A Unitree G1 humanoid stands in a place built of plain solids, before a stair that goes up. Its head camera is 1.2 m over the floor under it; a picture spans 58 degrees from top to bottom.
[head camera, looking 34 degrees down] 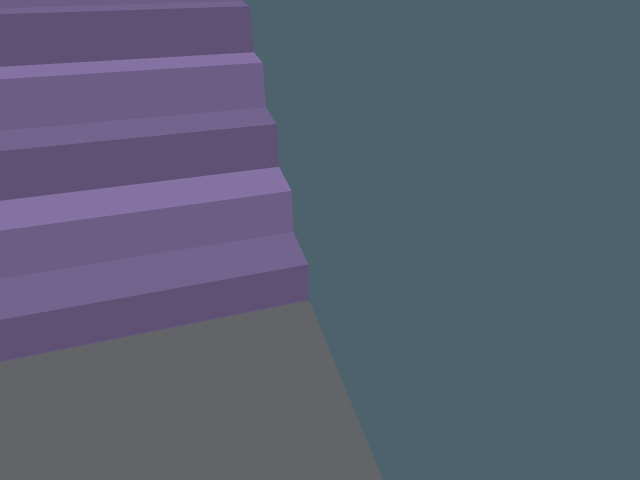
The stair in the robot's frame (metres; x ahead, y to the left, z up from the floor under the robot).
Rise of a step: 0.20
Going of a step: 0.24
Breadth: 1.20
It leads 17 degrees to the left of straight ahead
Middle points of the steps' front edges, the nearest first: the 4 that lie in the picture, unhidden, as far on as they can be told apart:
1.16 0.62 0.18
1.40 0.69 0.38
1.63 0.76 0.58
1.86 0.83 0.78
